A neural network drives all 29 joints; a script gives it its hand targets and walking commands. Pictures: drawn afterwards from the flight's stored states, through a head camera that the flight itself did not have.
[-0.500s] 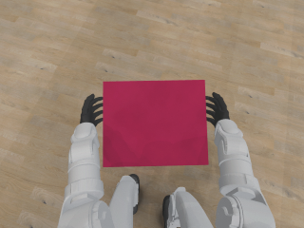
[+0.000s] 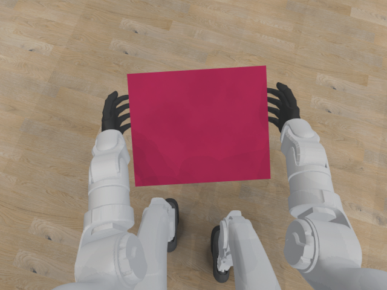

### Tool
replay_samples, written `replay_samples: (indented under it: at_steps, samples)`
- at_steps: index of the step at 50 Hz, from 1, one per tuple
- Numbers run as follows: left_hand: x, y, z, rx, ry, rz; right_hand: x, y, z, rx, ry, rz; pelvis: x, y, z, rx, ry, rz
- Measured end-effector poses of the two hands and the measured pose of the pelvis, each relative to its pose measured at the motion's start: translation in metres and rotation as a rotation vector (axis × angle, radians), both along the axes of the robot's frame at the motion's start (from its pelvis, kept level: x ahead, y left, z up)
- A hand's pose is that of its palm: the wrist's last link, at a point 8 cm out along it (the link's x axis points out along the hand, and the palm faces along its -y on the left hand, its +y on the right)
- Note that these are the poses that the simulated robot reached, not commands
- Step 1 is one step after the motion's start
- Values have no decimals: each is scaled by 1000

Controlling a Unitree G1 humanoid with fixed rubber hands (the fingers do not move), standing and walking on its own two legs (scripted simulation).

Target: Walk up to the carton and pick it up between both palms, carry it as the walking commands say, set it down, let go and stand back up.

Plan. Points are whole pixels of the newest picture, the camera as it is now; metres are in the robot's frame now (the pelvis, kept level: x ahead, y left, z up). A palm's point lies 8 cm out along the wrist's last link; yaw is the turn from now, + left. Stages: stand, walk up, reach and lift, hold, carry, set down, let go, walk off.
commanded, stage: set down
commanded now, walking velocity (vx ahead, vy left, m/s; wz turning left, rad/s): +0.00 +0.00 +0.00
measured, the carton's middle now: (198, 127) +0.45 +0.02 -0.17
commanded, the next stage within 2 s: none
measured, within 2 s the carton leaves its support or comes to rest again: neither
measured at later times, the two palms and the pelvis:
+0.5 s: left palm (124, 133) +0.42 +0.20 -0.16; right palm (271, 122) +0.47 -0.16 -0.15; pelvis -0.02 +0.00 -0.07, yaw -1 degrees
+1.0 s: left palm (133, 136) +0.44 +0.20 -0.25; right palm (258, 124) +0.49 -0.15 -0.25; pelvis -0.04 -0.01 -0.14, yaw -1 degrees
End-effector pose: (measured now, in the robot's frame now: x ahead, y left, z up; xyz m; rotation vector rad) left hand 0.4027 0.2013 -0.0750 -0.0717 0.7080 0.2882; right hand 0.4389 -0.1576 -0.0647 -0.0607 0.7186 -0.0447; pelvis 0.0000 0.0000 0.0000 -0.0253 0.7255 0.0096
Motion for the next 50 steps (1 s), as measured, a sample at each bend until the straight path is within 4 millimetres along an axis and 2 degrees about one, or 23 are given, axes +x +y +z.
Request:
replay_samples:
  at_steps: [23,50]
  samples:
    - [17,1,-82,19,15,2,25,1,-82,11,-10,22,-20,-2,-69,6,101,-17]
    - [34,3,-180,34,27,6,49,4,-181,4,-16,44,-36,-9,-141,14,155,-35]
